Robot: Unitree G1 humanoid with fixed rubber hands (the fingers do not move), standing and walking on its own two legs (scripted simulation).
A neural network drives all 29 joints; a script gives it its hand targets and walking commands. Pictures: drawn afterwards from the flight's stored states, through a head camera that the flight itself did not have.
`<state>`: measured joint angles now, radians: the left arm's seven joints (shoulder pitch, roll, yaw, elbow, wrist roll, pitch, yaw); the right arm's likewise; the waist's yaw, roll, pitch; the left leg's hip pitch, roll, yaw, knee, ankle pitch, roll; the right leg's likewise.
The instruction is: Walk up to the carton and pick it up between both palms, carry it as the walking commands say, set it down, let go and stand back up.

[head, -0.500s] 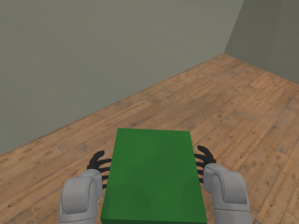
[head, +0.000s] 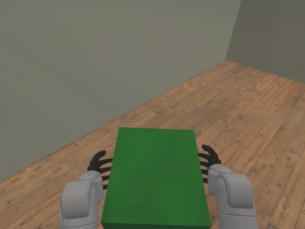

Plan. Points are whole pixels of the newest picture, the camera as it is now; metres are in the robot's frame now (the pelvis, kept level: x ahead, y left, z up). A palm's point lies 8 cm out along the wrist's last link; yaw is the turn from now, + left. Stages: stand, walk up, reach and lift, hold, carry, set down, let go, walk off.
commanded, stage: carry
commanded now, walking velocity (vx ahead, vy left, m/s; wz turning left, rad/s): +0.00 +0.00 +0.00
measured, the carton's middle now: (154, 189) +0.26 +0.00 +0.02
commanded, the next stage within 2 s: none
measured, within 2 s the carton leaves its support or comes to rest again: neither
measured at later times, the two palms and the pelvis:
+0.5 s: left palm (102, 173) +0.28 +0.13 +0.07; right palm (214, 166) +0.28 -0.16 +0.08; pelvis +0.02 -0.01 +0.00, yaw +0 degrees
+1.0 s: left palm (107, 170) +0.30 +0.13 +0.05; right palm (212, 165) +0.30 -0.16 +0.05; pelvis +0.03 -0.02 +0.00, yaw +0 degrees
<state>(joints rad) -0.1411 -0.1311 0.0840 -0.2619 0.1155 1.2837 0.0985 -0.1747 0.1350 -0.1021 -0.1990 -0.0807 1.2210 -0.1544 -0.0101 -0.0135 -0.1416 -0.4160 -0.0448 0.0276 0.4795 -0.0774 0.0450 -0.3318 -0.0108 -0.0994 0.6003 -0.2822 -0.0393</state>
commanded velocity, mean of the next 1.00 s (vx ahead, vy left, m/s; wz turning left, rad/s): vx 0.00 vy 0.00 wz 0.00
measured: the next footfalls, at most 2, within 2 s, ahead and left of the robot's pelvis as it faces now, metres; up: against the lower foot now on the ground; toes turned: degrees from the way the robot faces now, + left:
none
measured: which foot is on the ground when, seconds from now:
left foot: down 0.00-1.00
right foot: down 0.00-1.00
